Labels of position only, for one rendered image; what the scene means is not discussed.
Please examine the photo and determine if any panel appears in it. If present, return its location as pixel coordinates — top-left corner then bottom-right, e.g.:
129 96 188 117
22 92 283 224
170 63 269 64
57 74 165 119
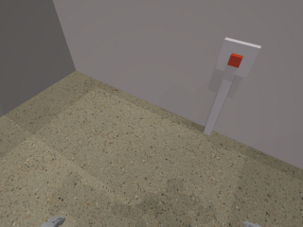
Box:
204 37 261 136

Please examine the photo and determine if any robot left hand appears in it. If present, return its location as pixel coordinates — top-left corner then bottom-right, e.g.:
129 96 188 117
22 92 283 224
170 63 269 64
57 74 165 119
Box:
41 216 65 227

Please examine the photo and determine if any button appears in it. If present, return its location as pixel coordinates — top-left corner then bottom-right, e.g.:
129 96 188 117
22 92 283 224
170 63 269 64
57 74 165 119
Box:
227 53 243 68

